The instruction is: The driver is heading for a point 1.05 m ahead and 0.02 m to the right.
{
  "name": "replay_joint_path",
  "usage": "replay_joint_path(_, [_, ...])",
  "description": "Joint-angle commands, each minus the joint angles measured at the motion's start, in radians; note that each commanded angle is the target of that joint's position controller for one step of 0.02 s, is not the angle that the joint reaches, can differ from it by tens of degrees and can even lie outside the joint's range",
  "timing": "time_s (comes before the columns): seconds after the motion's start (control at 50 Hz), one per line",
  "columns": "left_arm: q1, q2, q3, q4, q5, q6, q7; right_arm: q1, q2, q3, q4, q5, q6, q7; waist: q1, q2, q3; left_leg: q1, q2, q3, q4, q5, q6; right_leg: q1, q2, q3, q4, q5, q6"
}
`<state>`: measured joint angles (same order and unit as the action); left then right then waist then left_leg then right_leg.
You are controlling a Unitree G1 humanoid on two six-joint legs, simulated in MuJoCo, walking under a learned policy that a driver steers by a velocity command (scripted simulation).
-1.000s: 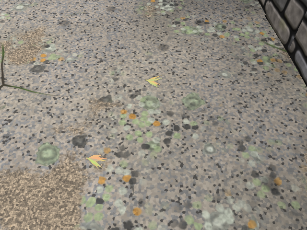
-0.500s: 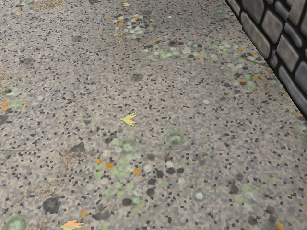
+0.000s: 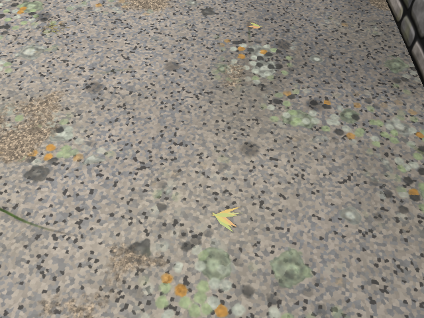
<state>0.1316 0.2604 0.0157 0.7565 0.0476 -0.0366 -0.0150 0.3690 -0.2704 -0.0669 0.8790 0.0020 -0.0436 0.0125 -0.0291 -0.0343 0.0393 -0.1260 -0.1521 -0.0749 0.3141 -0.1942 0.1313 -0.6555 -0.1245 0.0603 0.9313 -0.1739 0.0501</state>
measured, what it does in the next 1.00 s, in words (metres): walks ahead: right foot, then left foot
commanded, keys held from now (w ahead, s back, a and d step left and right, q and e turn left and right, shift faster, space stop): w+q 0.08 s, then w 0.66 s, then w+e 0.26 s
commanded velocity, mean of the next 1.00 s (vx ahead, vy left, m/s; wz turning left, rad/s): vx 0.50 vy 0.00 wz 0.11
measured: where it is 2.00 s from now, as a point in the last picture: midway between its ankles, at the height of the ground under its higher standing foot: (216, 180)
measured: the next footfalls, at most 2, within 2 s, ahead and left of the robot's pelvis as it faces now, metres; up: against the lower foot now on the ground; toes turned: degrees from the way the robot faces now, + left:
right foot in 0.22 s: +0.31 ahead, -0.13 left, +0.00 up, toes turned +7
left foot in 0.74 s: +0.55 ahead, +0.11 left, +0.00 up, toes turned +12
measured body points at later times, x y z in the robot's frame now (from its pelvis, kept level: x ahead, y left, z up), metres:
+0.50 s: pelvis +0.28 -0.05 +0.00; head +0.30 -0.06 +0.45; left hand +0.26 +0.22 -0.12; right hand +0.44 -0.29 -0.12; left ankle +0.30 +0.10 -0.67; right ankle +0.27 -0.13 -0.74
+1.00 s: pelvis +0.53 +0.04 +0.00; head +0.54 +0.06 +0.45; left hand +0.57 +0.31 -0.14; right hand +0.59 -0.22 -0.12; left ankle +0.51 +0.10 -0.74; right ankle +0.57 -0.11 -0.66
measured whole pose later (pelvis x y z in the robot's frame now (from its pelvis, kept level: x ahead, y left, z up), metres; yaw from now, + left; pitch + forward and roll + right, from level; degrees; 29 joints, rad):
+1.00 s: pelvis +0.53 +0.04 +0.00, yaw +4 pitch +0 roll +0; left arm 0.28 0.26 0.05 0.91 0.03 -0.01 -0.03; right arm 0.33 -0.23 -0.03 0.90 -0.02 -0.09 0.00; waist 0.00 -0.04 0.03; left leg -0.10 -0.05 0.16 0.28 -0.19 0.09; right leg -0.57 -0.07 0.03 1.06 -0.20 -0.05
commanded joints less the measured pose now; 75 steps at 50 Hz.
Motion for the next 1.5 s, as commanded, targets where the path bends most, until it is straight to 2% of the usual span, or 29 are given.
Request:
replay_joint_path(0.02, [-0.082, 0.069, 0.012, -0.084, -0.006, -0.003, -0.003, 0.055, -0.157, -0.039, -0.051, 0.002, -0.01, -0.006, -0.025, 0.098, -0.005, -0.011, 0.221, -0.201, -0.094, 0.327, 0.101, 0.004, 0.046, -0.061, -0.129, 0.119, 0.019])
replay_joint_path(0.14, [-0.183, 0.083, 0.003, -0.133, -0.015, -0.026, -0.01, 0.1, -0.165, -0.04, -0.058, -0.017, -0.008, -0.022, -0.059, 0.113, -0.014, 0.129, 0.272, -0.259, -0.006, 0.446, 0.075, 0.059, 0.092, -0.054, -0.341, 0.135, -0.025])
replay_joint_path(0.18, [-0.082, 0.11, 0.014, -0.104, -0.015, -0.034, -0.005, 0.056, -0.173, -0.039, -0.066, -0.019, -0.016, -0.027, -0.006, 0.123, -0.032, 0.106, 0.288, -0.265, 0.047, 0.537, 0.039, 0.228, 0.118, -0.055, -0.403, 0.079, -0.065])
replay_joint_path(0.22, [0.149, 0.158, 0.037, -0.036, -0.008, -0.053, 0.014, 0.037, -0.167, -0.032, -0.061, -0.015, -0.025, -0.018, 0.107, 0.064, -0.144, 0.057, 0.212, -0.193, 0.332, 0.624, 0.0, 0.529, 0.117, -0.051, -0.485, 0.057, -0.116])
replay_joint_path(0.24, [0.306, 0.225, 0.052, -0.029, 0.011, -0.059, 0.031, 0.054, -0.101, -0.012, -0.088, -0.01, -0.033, -0.012, 0.156, -0.043, -0.286, -0.071, 0.156, -0.13, 0.609, 0.338, -0.02, 0.745, -0.108, 0.196, -0.502, -0.105, -0.169])
replay_joint_path(0.26, [0.309, 0.319, 0.082, -0.004, 0.011, -0.043, 0.028, 0.213, -0.046, -0.004, -0.091, 0.014, -0.029, -0.008, 0.068, -0.307, -0.343, -0.367, -0.014, -0.029, 0.865, -0.322, -0.057, 0.912, -0.306, 0.675, -0.635, -0.157, -0.304])
replay_joint_path(0.28, [0.239, 0.221, 0.068, -0.016, -0.015, -0.031, 0.017, 0.163, -0.124, -0.009, -0.061, -0.023, -0.017, -0.018, 0.055, -0.107, -0.219, -0.474, 0.067, -0.067, 0.942, -0.292, -0.045, 0.814, -0.277, 0.697, -0.661, -0.283, -0.295])
replay_joint_path(0.32, [0.136, 0.113, 0.043, -0.023, -0.018, -0.035, 0.009, 0.011, -0.11, -0.004, -0.088, -0.027, -0.018, -0.003, 0.047, 0.02, -0.055, -0.459, 0.126, -0.058, 0.883, -0.148, -0.053, 0.611, -0.178, 0.404, -0.69, -0.119, -0.256])
replay_joint_path(0.38, [0.17, 0.098, 0.036, 0.023, -0.027, -0.056, 0.009, 0.001, -0.088, 0.004, -0.089, -0.042, 0.003, 0.015, 0.018, -0.068, -0.045, -0.401, 0.157, -0.025, 0.801, -0.122, -0.075, 0.542, -0.093, 0.213, -0.72, 0.142, -0.228])
replay_joint_path(0.56, [0.293, 0.111, 0.042, 0.113, -0.043, -0.062, 0.002, -0.303, -0.026, 0.046, -0.176, -0.038, 0.004, 0.033, 0.065, -0.051, 0.018, -0.481, 0.219, 0.11, 0.432, 0.116, -0.126, 0.564, -0.038, 0.023, -0.801, 0.303, -0.237])
replay_joint_path(0.64, [0.342, 0.131, 0.047, 0.148, -0.037, -0.057, 0.004, -0.378, -0.039, 0.05, -0.197, -0.031, -0.002, 0.027, 0.083, -0.052, 0.026, -0.415, 0.196, 0.134, 0.3, 0.129, -0.098, 0.623, -0.074, 0.018, -0.761, 0.376, -0.224])
replay_joint_path(0.7, [0.328, 0.146, 0.051, 0.164, -0.033, -0.048, 0.012, -0.339, -0.061, 0.041, -0.189, -0.035, -0.01, 0.016, 0.047, -0.048, 0.013, -0.322, 0.163, 0.142, 0.234, 0.044, -0.055, 0.68, -0.101, 0.013, -0.663, 0.549, -0.206])
replay_joint_path(0.74, [0.318, 0.138, 0.046, 0.17, -0.038, -0.041, 0.014, -0.104, -0.096, 0.019, -0.105, -0.051, -0.026, 0.0, -0.053, 0.001, -0.113, -0.01, 0.128, 0.148, 0.142, 0.055, -0.009, 0.627, -0.041, -0.049, -0.374, 0.661, -0.173])
replay_joint_path(0.76, [0.311, 0.096, 0.031, 0.137, -0.043, -0.043, 0.013, 0.072, -0.169, -0.003, -0.075, -0.073, -0.034, -0.014, -0.118, 0.097, -0.233, 0.245, 0.336, -0.077, 0.118, -0.041, 0.045, 0.433, 0.009, -0.077, -0.093, 0.371, -0.152])
replay_joint_path(0.78, [0.424, -0.003, 0.012, 0.118, -0.064, -0.04, 0.012, 0.099, -0.262, -0.028, -0.071, -0.071, -0.026, -0.016, -0.064, 0.324, -0.325, 0.438, 0.602, -0.524, 0.005, -0.104, 0.156, 0.109, 0.186, -0.125, 0.235, -0.328, -0.118])
replay_joint_path(0.8, [0.359, 0.121, 0.045, 0.138, -0.033, -0.028, 0.023, 0.05, -0.199, -0.019, -0.077, -0.029, -0.015, -0.012, -0.065, 0.15, -0.241, 0.337, 0.569, -0.536, -0.034, -0.159, 0.141, 0.032, 0.144, -0.004, 0.311, -0.326, -0.134])
replay_joint_path(0.84, [0.273, 0.083, 0.042, 0.125, -0.042, -0.03, 0.01, -0.09, -0.091, 0.009, -0.087, -0.026, -0.026, -0.006, -0.004, 0.095, -0.05, 0.105, 0.477, -0.262, -0.103, -0.043, 0.08, 0.055, 0.069, 0.008, 0.243, -0.173, -0.137])
replay_joint_path(0.88, [0.288, 0.064, 0.043, 0.144, -0.023, -0.005, -0.001, -0.113, -0.052, 0.02, -0.071, -0.024, -0.042, -0.013, 0.037, 0.128, -0.016, 0.005, 0.408, -0.11, -0.153, 0.052, 0.026, 0.126, 0.043, -0.001, 0.188, -0.123, -0.119])
replay_joint_path(0.96, [0.218, 0.036, 0.046, 0.127, -0.021, 0.022, -0.022, -0.059, -0.071, 0.011, -0.035, -0.015, -0.07, -0.017, 0.05, 0.102, 0.002, 0.01, 0.393, 0.03, -0.194, 0.196, 0.016, 0.06, 0.035, -0.015, 0.17, -0.02, -0.099])
replay_joint_path(1.18, [-0.127, 0.002, 0.02, -0.006, -0.015, 0.018, -0.048, 0.086, -0.079, 0.01, 0.055, -0.021, -0.055, -0.038, -0.019, 0.095, 0.074, 0.183, 0.399, 0.265, -0.14, 0.497, -0.014, 0.005, 0.07, -0.171, -0.256, 0.153, -0.128])
replay_joint_path(1.24, [-0.09, 0.022, 0.029, -0.008, -0.011, 0.02, -0.043, 0.073, -0.111, 0.003, 0.063, -0.025, -0.041, -0.048, 0.017, 0.123, 0.031, 0.255, 0.416, 0.313, 0.007, 0.866, -0.027, 0.113, 0.139, -0.222, -0.298, 0.022, -0.187])
replay_joint_path(1.28, [0.047, 0.053, 0.049, 0.027, -0.01, 0.016, -0.033, 0.054, -0.142, -0.006, 0.059, -0.028, -0.024, -0.051, 0.079, 0.14, -0.056, 0.256, 0.423, 0.328, 0.249, 1.024, -0.024, 0.275, 0.207, -0.236, -0.325, -0.081, -0.239])
replay_joint_path(1.3, [0.182, 0.081, 0.067, 0.068, -0.003, 0.007, -0.024, 0.041, -0.15, -0.009, 0.051, -0.024, -0.016, -0.048, 0.142, 0.113, -0.129, 0.173, 0.412, 0.339, 0.461, 0.911, -0.037, 0.461, 0.228, -0.211, -0.408, -0.06, -0.273])
replay_joint_path(1.32, [0.32, 0.171, 0.1, 0.099, 0.008, 0.005, -0.008, 0.034, -0.125, -0.003, 0.019, -0.022, -0.019, -0.042, 0.199, 0.015, -0.222, -0.045, 0.376, 0.342, 0.769, 0.555, -0.068, 0.703, 0.067, 0.02, -0.466, -0.152, -0.332])
replay_joint_path(1.34, [0.26, 0.269, 0.127, 0.073, -0.015, 0.019, -0.001, 0.033, -0.042, 0.007, -0.057, -0.009, -0.03, -0.02, 0.12, -0.24, -0.286, -0.503, 0.119, 0.261, 1.154, -0.325, -0.135, 0.973, -0.203, 0.604, -0.586, -0.119, -0.498])
replay_joint_path(1.36, [0.27, 0.255, 0.123, 0.07, -0.037, 0.03, 0.001, -0.084, -0.113, -0.001, -0.084, -0.022, -0.044, -0.015, 0.157, -0.03, -0.255, -0.621, 0.158, 0.054, 1.178, -0.277, -0.122, 0.945, -0.205, 0.609, -0.647, -0.037, -0.491])
replay_joint_path(1.4, [0.181, 0.158, 0.099, 0.082, -0.04, 0.023, 0.012, -0.099, -0.087, 0.007, -0.089, -0.007, -0.065, -0.013, 0.07, 0.081, -0.048, -0.582, 0.245, 0.043, 1.0, -0.14, -0.117, 0.686, -0.147, 0.381, -0.681, 0.153, -0.41])
replay_joint_path(1.44, [0.122, 0.114, 0.083, 0.073, -0.046, 0.005, 0.018, -0.071, -0.075, 0.008, -0.082, -0.042, -0.031, -0.013, 0.008, 0.072, -0.022, -0.461, 0.272, 0.037, 0.885, -0.129, -0.142, 0.543, -0.056, 0.254, -0.701, 0.274, -0.361])
replay_joint_path(1.5, [0.153, 0.137, 0.084, 0.081, -0.05, -0.022, 0.012, -0.078, -0.054, 0.011, -0.094, -0.052, 0.009, -0.002, -0.007, 0.041, -0.032, -0.441, 0.269, 0.066, 0.781, -0.092, -0.173, 0.492, -0.006, 0.19, -0.725, 0.343, -0.354])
